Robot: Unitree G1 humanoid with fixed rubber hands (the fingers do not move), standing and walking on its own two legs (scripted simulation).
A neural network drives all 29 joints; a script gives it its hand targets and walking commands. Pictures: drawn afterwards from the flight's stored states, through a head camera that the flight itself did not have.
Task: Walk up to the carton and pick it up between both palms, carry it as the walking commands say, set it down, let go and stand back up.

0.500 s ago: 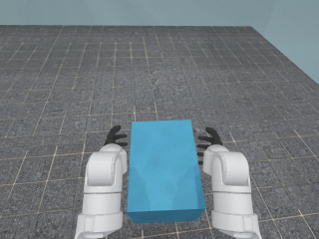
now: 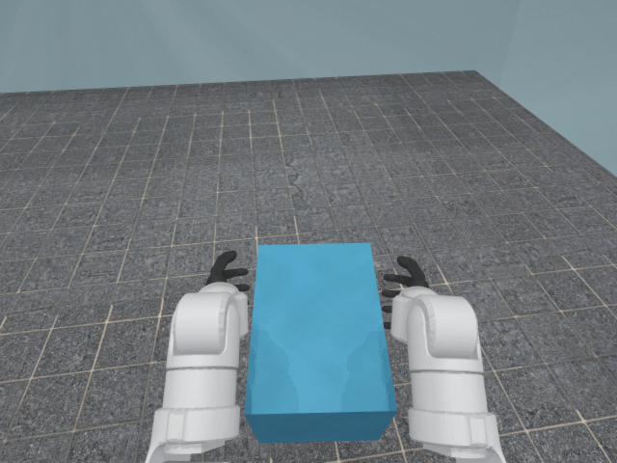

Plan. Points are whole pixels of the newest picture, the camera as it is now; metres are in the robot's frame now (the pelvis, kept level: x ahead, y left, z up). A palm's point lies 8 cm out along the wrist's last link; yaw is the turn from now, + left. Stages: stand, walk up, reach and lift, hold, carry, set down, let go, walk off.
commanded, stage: carry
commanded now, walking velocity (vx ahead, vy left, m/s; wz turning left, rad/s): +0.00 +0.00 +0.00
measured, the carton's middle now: (316, 339) +0.32 -0.01 +0.00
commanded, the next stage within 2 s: none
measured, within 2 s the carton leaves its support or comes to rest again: neither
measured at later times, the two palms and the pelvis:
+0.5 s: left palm (200, 295) +0.32 +0.14 +0.10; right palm (391, 295) +0.32 -0.10 +0.10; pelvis +0.01 +0.02 +0.00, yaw +0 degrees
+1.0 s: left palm (246, 301) +0.33 +0.09 +0.08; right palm (433, 308) +0.31 -0.15 +0.08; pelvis +0.01 -0.02 -0.01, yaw -1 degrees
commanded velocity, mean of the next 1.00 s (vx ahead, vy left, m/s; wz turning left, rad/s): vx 0.00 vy -0.14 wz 0.00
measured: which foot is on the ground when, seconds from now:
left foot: down 0.00-1.00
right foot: down 0.00-1.00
